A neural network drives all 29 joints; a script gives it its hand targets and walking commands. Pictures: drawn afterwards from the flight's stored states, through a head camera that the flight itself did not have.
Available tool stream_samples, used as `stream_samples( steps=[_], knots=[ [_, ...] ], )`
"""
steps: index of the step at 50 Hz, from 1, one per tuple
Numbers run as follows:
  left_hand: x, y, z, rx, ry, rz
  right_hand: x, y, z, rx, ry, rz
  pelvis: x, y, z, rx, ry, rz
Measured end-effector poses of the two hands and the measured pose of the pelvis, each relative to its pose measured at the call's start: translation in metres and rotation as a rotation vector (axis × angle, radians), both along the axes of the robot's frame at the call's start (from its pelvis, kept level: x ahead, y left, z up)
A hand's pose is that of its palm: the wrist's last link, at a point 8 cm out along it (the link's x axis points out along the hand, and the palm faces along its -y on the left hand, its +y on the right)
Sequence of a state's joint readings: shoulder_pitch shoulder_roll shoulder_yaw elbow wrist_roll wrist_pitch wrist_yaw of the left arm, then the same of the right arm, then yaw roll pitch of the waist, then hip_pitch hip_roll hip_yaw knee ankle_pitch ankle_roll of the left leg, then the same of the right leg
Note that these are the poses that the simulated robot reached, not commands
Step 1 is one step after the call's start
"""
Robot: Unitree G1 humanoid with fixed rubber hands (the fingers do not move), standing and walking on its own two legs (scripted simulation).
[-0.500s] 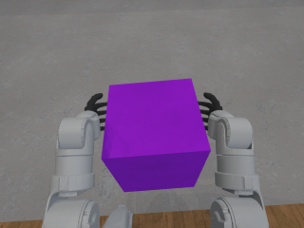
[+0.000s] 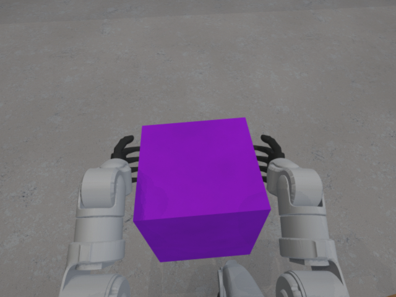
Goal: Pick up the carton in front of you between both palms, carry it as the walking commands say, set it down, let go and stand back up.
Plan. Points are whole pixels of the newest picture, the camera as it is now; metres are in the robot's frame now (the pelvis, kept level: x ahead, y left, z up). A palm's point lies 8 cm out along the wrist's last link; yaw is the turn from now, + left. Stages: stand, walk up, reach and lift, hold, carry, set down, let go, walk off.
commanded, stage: carry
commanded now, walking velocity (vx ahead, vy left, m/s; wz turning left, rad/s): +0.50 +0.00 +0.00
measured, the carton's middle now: (199, 194) +0.34 -0.03 -0.01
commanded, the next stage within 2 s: none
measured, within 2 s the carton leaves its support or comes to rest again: neither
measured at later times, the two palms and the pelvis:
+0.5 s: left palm (124, 65) +0.63 +0.13 +0.11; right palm (242, 59) +0.66 -0.16 +0.11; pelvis +0.29 -0.04 +0.00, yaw +2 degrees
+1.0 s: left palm (127, 28) +0.85 +0.15 +0.09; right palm (223, 25) +0.86 -0.15 +0.10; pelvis +0.58 +0.01 +0.01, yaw +0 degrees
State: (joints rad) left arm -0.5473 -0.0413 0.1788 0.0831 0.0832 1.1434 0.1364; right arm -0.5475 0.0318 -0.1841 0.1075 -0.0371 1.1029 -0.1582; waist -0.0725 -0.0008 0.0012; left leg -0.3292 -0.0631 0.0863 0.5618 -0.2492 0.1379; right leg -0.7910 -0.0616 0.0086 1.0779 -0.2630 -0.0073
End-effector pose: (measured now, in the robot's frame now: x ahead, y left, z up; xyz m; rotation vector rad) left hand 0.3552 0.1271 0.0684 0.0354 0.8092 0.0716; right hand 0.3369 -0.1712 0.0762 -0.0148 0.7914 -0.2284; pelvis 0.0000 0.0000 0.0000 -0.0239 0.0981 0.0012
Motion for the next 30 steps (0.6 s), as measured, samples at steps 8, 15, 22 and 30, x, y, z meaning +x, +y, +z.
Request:
stream_samples(
  steps=[8,15,22,30],
  knots=[
    [0.111,-0.014,0.028,-0.002,-0.131,0.035,0.121,-0.015,0.028,0.002,-0.132,0.031,0.112,-0.022,-0.011,0.015,0.001,0.011],
    [0.188,-0.014,0.025,0.059,-0.087,0.091,0.223,-0.014,0.020,0.020,-0.091,0.116,0.194,-0.040,-0.021,0.019,-0.007,0.028],
    [0.239,0.002,0.031,0.050,-0.028,0.151,0.290,0.003,0.023,0.033,-0.035,0.161,0.256,-0.045,-0.002,0.039,-0.008,0.037],
    [0.331,0.016,0.049,0.031,-0.074,0.140,0.372,0.017,0.042,0.039,-0.090,0.122,0.346,-0.024,0.003,0.036,0.000,0.033]
  ],
)
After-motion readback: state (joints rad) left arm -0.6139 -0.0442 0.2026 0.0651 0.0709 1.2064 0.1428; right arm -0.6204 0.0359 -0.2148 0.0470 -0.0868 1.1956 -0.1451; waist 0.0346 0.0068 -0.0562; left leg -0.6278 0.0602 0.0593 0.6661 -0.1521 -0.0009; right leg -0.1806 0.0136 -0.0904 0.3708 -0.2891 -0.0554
